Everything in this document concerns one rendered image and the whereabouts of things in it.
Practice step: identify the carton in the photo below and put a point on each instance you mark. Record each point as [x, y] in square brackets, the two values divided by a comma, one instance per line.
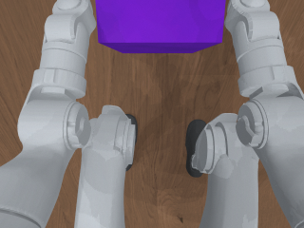
[160, 26]

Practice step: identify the robot right forearm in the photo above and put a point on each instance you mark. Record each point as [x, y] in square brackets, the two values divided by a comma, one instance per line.
[259, 50]

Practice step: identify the right robot upper arm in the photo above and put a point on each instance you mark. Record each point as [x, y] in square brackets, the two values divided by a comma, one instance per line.
[274, 128]

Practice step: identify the robot right foot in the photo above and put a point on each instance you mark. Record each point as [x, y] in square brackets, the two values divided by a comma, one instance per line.
[192, 133]

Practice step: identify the left robot upper arm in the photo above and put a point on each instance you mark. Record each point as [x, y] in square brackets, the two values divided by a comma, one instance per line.
[50, 132]

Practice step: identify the robot right shin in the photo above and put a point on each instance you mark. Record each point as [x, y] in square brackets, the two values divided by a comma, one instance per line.
[222, 118]

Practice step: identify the robot left forearm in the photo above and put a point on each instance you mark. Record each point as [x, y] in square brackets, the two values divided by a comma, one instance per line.
[61, 74]

